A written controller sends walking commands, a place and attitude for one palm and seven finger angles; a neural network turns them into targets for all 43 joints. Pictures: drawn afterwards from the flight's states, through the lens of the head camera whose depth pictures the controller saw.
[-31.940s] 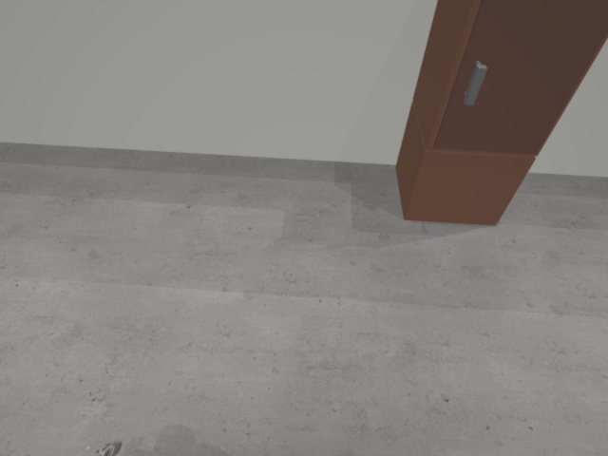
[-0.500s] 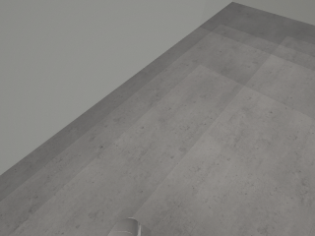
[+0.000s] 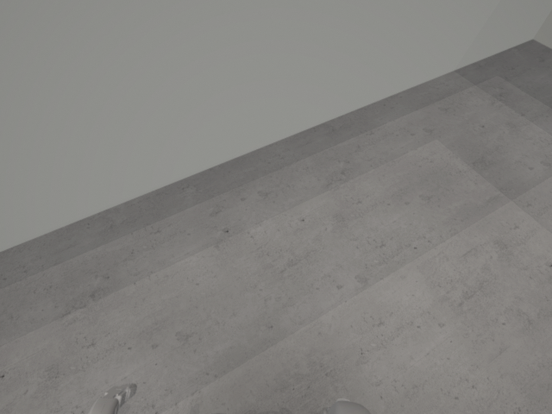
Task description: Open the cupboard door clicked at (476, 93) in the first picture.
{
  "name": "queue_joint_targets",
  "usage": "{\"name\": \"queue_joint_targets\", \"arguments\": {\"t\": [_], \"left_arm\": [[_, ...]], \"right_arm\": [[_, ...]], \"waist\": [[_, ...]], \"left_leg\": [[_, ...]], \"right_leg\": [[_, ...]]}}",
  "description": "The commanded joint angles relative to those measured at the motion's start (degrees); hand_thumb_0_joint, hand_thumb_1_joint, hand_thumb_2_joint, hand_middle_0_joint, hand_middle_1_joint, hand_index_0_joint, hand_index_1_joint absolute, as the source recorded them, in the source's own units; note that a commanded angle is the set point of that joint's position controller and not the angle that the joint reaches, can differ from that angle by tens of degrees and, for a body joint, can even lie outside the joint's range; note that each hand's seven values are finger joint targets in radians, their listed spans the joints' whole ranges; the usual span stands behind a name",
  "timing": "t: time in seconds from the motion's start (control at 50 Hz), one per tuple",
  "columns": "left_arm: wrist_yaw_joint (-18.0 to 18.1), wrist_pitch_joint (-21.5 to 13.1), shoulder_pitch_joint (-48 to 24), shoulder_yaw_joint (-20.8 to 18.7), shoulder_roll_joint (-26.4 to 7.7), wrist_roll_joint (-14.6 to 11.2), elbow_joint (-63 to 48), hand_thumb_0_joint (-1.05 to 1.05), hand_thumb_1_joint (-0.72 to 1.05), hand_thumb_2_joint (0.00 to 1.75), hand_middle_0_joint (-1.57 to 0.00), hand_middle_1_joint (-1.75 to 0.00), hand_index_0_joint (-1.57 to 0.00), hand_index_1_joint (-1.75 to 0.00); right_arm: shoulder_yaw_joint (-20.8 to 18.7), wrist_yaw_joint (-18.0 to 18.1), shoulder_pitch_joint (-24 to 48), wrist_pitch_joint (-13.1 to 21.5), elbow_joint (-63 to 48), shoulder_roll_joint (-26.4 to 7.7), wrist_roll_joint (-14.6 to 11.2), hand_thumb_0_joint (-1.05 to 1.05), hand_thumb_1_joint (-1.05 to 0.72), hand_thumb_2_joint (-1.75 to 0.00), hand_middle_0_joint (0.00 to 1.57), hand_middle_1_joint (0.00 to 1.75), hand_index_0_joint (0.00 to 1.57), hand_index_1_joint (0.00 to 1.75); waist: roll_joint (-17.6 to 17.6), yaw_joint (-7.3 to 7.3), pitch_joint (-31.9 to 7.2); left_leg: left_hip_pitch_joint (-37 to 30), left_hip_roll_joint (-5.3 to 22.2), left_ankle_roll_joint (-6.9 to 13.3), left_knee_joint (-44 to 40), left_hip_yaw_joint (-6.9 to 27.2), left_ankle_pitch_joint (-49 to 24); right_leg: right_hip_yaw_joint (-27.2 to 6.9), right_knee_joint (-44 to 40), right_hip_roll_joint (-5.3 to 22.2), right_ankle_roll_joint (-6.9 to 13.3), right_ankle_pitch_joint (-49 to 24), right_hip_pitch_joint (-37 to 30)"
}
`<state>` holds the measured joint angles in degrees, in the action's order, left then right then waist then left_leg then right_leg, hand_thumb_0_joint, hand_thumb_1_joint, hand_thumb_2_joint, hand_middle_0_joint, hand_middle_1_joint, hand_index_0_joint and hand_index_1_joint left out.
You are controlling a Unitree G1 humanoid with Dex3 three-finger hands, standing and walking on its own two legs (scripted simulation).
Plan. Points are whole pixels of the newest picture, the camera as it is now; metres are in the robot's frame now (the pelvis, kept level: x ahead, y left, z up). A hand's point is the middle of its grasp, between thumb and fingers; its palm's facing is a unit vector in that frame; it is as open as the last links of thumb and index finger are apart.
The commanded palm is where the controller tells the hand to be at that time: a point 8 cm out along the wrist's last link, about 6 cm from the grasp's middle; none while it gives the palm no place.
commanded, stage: turn to face it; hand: left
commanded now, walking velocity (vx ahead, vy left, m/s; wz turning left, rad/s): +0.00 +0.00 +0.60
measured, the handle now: out of the picture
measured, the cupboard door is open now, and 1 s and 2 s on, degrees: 46 46 46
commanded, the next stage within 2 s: none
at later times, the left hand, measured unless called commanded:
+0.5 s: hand out of the picture -0.01 +0.19 -0.19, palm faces +0.35 -0.91 -0.23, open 7.4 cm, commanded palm none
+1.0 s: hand out of the picture -0.01 +0.13 -0.14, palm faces +0.57 -0.78 -0.27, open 7.4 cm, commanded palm none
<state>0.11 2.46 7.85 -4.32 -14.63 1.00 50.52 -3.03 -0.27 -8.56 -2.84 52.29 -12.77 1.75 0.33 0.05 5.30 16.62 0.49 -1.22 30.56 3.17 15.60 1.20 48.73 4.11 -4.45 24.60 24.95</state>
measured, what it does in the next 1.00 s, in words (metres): steps on the spot, turning left: right foot, then left foot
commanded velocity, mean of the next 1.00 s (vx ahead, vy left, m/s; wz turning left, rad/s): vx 0.00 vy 0.00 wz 0.60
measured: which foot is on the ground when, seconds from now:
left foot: down 0.00-0.06, up 0.08-0.42, down 0.44-0.82, up 0.84-1.00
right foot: up 0.00-0.04, down 0.06-0.44, up 0.46-0.80, down 0.82-1.00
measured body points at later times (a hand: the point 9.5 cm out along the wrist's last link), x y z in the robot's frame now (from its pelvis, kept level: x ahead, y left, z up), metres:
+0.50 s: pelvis +0.00 -0.02 -0.01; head +0.05 +0.02 +0.43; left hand -0.03 +0.24 -0.17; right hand +0.19 -0.23 -0.14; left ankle -0.03 +0.08 -0.74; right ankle +0.01 -0.15 -0.70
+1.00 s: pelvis +0.03 -0.08 +0.01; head +0.08 -0.07 +0.45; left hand -0.04 +0.17 -0.12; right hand +0.24 -0.25 -0.15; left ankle -0.08 +0.03 -0.64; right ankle +0.07 -0.16 -0.73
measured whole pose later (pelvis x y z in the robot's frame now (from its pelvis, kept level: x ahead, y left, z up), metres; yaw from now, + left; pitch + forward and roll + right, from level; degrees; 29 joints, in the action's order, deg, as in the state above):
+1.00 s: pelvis +0.03 -0.08 +0.01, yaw +37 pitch +0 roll +3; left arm 1.1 0.7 10.4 -2.0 -9.7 1.5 50.4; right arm -5.4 -1.4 -8.7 -5.3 54.3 -14.8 1.2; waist 1.0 1.9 5.5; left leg 29.6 0.1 -3.8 66.2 -0.3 23.2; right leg 9.2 30.0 5.5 1.4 17.3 12.9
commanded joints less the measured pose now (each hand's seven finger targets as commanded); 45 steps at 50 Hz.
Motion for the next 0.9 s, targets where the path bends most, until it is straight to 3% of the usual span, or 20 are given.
{"name": "queue_joint_targets", "arguments": {"t": [0.0, 0.02, 0.04, 0.06, 0.08, 0.12, 0.16, 0.3, 0.38, 0.4, 0.42, 0.44, 0.48, 0.56, 0.66, 0.74, 0.76, 0.8, 0.84, 0.88], "left_arm": [[0.4, -2.2, 7.2, -1.1, -4.5, -0.4, -3.1, 0.0, 0.9, 0.9, -0.2, -0.3, -0.2, -0.3], [0.9, -2.9, 9.9, -1.8, -7.9, 0.1, -2.8, 0.0, 0.9, 0.9, -0.2, -0.3, -0.2, -0.3], [1.5, -3.3, 11.1, -2.9, -13.7, 1.0, -2.9, 0.0, 0.9, 0.9, -0.2, -0.3, -0.2, -0.3], [1.7, -3.3, 10.4, -2.2, -12.9, 0.4, -3.0, 0.0, 0.9, 0.9, -0.2, -0.3, -0.2, -0.3], [2.0, -3.2, 7.4, -1.8, -10.9, 0.3, -3.5, 0.0, 0.9, 0.9, -0.2, -0.3, -0.2, -0.3], [1.9, -3.1, 1.4, -0.5, -6.9, 0.2, -4.9, 0.0, 0.9, 0.9, -0.2, -0.3, -0.2, -0.3], [2.0, -3.3, 1.2, -0.4, -6.2, 0.4, -5.2, 0.0, 0.9, 0.9, -0.2, -0.3, -0.2, -0.3], [1.8, -3.1, 7.0, -1.9, -9.6, 0.8, -2.4, 0.0, 0.9, 0.9, -0.2, -0.3, -0.2, -0.3], [1.1, -2.5, 5.2, -2.4, -9.4, 0.1, -2.4, 0.0, 0.9, 0.9, -0.2, -0.3, -0.2, -0.3], [0.7, -2.2, 5.4, -2.2, -7.0, -0.3, -3.6, 0.0, 0.9, 0.9, -0.2, -0.3, -0.2, -0.3], [0.5, -2.0, 1.6, -0.7, -2.9, -0.4, -6.7, 0.0, 0.9, 0.9, -0.2, -0.3, -0.2, -0.3], [1.0, -1.3, -2.4, -0.3, -4.5, 0.3, -7.9, 0.0, 0.9, 0.9, -0.2, -0.3, -0.2, -0.3], [1.1, -1.3, -2.4, -0.8, -3.9, 0.1, -5.5, 0.0, 0.9, 0.9, -0.2, -0.3, -0.2, -0.3], [0.4, -1.0, 1.3, -1.0, -3.6, 0.0, -3.1, 0.0, 0.9, 0.9, -0.2, -0.3, -0.2, -0.3], [0.5, -1.0, -0.6, -0.6, -3.1, -0.3, -4.4, 0.0, 0.9, 0.9, -0.2, -0.3, -0.2, -0.3], [0.6, -1.8, 4.9, -0.8, -3.6, -0.5, -3.7, 0.0, 0.9, 0.9, -0.2, -0.3, -0.2, -0.3], [0.9, -2.3, 7.7, -1.2, -4.8, -0.4, -3.1, 0.0, 0.9, 0.9, -0.2, -0.3, -0.2, -0.3], [1.7, -2.9, 9.5, -2.4, -13.2, 0.8, -3.3, 0.0, 0.9, 0.9, -0.2, -0.3, -0.2, -0.3], [2.2, -2.7, 4.0, -1.6, -9.2, 0.2, -4.4, 0.0, 0.9, 0.9, -0.2, -0.3, -0.2, -0.3], [1.9, -2.9, 0.0, -0.4, -5.8, 0.2, -5.3, 0.0, 0.9, 0.9, -0.2, -0.3, -0.2, -0.3]], "right_arm": [[-4.0, 0.5, 3.6, 1.0, -5.4, -12.3, -0.6, 0.0, -0.9, -0.9, 0.2, 0.3, 0.2, 0.3], [-3.6, 0.2, 2.7, 1.1, -5.9, -9.6, -1.1, 0.0, -0.9, -0.9, 0.2, 0.3, 0.2, 0.3], [-3.0, -0.1, 2.8, 1.2, -7.4, -5.6, -1.4, 0.0, -0.9, -0.9, 0.2, 0.3, 0.2, 0.3], [-3.4, -0.1, 3.1, 0.8, -7.0, -7.7, -0.8, 0.0, -0.9, -0.9, 0.2, 0.3, 0.2, 0.3], [-3.5, -0.2, 3.6, 0.2, -6.2, -7.4, -0.8, 0.0, -0.9, -0.9, 0.2, 0.3, 0.2, 0.3], [-3.1, -1.0, 1.5, -0.4, -4.0, -6.3, -0.7, 0.0, -0.9, -0.9, 0.2, 0.3, 0.2, 0.3], [-2.6, -1.5, 1.0, -0.6, -3.2, -5.2, -0.9, 0.0, -0.9, -0.9, 0.2, 0.3, 0.2, 0.3], [-1.5, -1.7, 5.4, 0.2, -4.3, -3.5, -1.3, 0.0, -0.9, -0.9, 0.2, 0.3, 0.2, 0.3], [-2.4, -1.5, -1.3, 1.0, -3.2, -6.2, -1.0, 0.0, -0.9, -0.9, 0.2, 0.3, 0.2, 0.3], [-3.6, -1.3, -5.1, 1.5, -2.8, -11.4, -0.5, 0.0, -0.9, -0.9, 0.2, 0.3, 0.2, 0.3], [-5.0, -0.7, -9.8, 1.4, -2.1, -17.2, -0.2, 0.0, -0.9, -0.9, 0.2, 0.3, 0.2, 0.3], [-4.6, -0.2, -11.8, 1.2, -1.0, -16.6, -0.3, 0.0, -0.9, -0.9, 0.2, 0.3, 0.2, 0.3], [-3.9, 1.1, -6.4, 1.5, -2.5, -13.8, -0.2, 0.0, -0.9, -0.9, 0.2, 0.3, 0.2, 0.3], [-2.9, 1.2, -1.7, 2.3, -3.9, -11.7, -0.3, 0.0, -0.9, -0.9, 0.2, 0.3, 0.2, 0.3], [-3.5, 0.8, -1.7, 1.6, -3.5, -12.3, 0.0, 0.0, -0.9, -0.9, 0.2, 0.3, 0.2, 0.3], [-4.0, 0.6, 1.7, 1.0, -4.6, -12.4, -0.3, 0.0, -0.9, -0.9, 0.2, 0.3, 0.2, 0.3], [-3.9, 0.5, 2.4, 0.9, -5.0, -11.2, -0.7, 0.0, -0.9, -0.9, 0.2, 0.3, 0.2, 0.3], [-3.1, -0.1, 2.9, 1.2, -7.2, -5.8, -1.3, 0.0, -0.9, -0.9, 0.2, 0.3, 0.2, 0.3], [-4.2, -0.3, 1.9, -0.3, -5.2, -8.0, -0.7, 0.0, -0.9, -0.9, 0.2, 0.3, 0.2, 0.3], [-3.3, -1.3, 1.3, -0.8, -3.3, -6.2, -0.5, 0.0, -0.9, -0.9, 0.2, 0.3, 0.2, 0.3]], "waist": [[8.3, -2.62, -8.3], [-1.0, -3.77, -10.3], [-18.2, -4.72, -10.1], [-16.3, -4.34, -10.1], [-16.6, -2.82, -7.9], [-12.2, 0.71, -5.9], [-13.3, 0.85, -6.6], [-11.6, -2.73, -7.0], [-7.0, 1.34, -9.3], [6.1, 3.62, -12.3], [19.7, 6.38, -11.9], [12.0, 6.68, -11.1], [14.8, 4.57, -9.3], [6.9, 0.84, -9.5], [7.9, 1.54, -8.0], [9.2, -1.11, -8.7], [6.3, -2.56, -9.6], [-19.0, -4.19, -9.1], [-14.9, -0.98, -5.5], [-10.9, 1.34, -2.7]], "left_leg": [[4.6, 7.9, 6.3, -2.1, 10.9, -15.1], [11.6, 3.3, 2.9, 5.2, 7.2, -4.5], [20.6, -5.0, -1.5, 20.8, -2.5, 18.0], [19.2, -1.8, -0.9, 34.1, 0.7, 21.4], [19.0, -0.3, -1.1, 40.7, 1.5, 18.5], [18.1, 1.3, -2.2, 43.6, -0.6, 10.1], [16.0, 1.5, -2.9, 37.0, -3.2, 8.9], [9.2, 0.6, -2.3, 15.1, -8.9, 11.7], [-5.7, 0.4, -0.4, -2.9, -9.0, -1.7], [-15.5, 10.1, 4.2, -7.0, 4.2, -14.7], [-18.2, 24.0, 13.3, -9.4, 22.2, -36.5], [-15.7, 24.7, 15.3, -8.5, 20.6, -32.5], [-11.1, 18.8, 13.2, -9.0, 15.7, -28.5], [-9.4, 13.0, 10.3, -9.1, 8.7, -27.5], [-5.8, 11.9, 10.3, -9.0, 11.5, -21.7], [0.5, 9.1, 8.2, -4.9, 13.5, -18.3], [4.9, 6.8, 6.1, -1.4, 12.7, -13.8], [20.5, -5.5, -1.2, 24.1, -1.5, 20.6], [17.9, -0.6, -1.0, 40.3, 1.9, 15.9], [17.5, 1.0, -2.1, 42.9, -0.6, 8.2]], "right_leg": [[3.2, -19.4, -3.1, 0.5, -10.3, -16.6], [-4.0, -27.7, 4.8, 2.4, -12.9, -25.4], [-20.9, -31.9, 21.7, 9.0, -21.5, -28.9], [-20.8, -31.3, 25.9, 13.3, -25.4, -22.1], [-19.4, -30.9, 22.7, 13.7, -25.0, -17.8], [-5.3, -28.5, 15.5, 10.8, -28.7, -15.5], [0.3, -27.5, 13.8, 9.6, -33.8, -17.3], [3.0, -23.7, 17.7, 11.2, -39.4, -21.9], [8.4, -13.2, 16.2, 6.0, -30.0, -13.8], [11.1, -1.8, 11.2, 2.2, -16.0, -3.1], [8.8, 10.5, 3.6, -0.7, 15.4, 10.1], [2.1, 15.6, 3.8, 0.3, 13.9, 10.8], [-1.2, 19.5, 3.4, 0.0, 6.8, 11.9], [-1.0, 14.7, 1.8, -0.4, -0.4, 7.2], [0.4, 2.0, -0.9, -0.2, 1.0, 0.9], [2.3, -14.7, -4.0, 0.6, -5.9, -11.9], [1.4, -23.5, -2.4, 1.0, -11.0, -19.1], [-22.3, -33.5, 23.9, 11.3, -20.5, -25.7], [-18.0, -33.5, 21.8, 13.2, -16.6, -14.5], [-4.9, -30.8, 14.9, 10.5, -22.5, -12.3]]}}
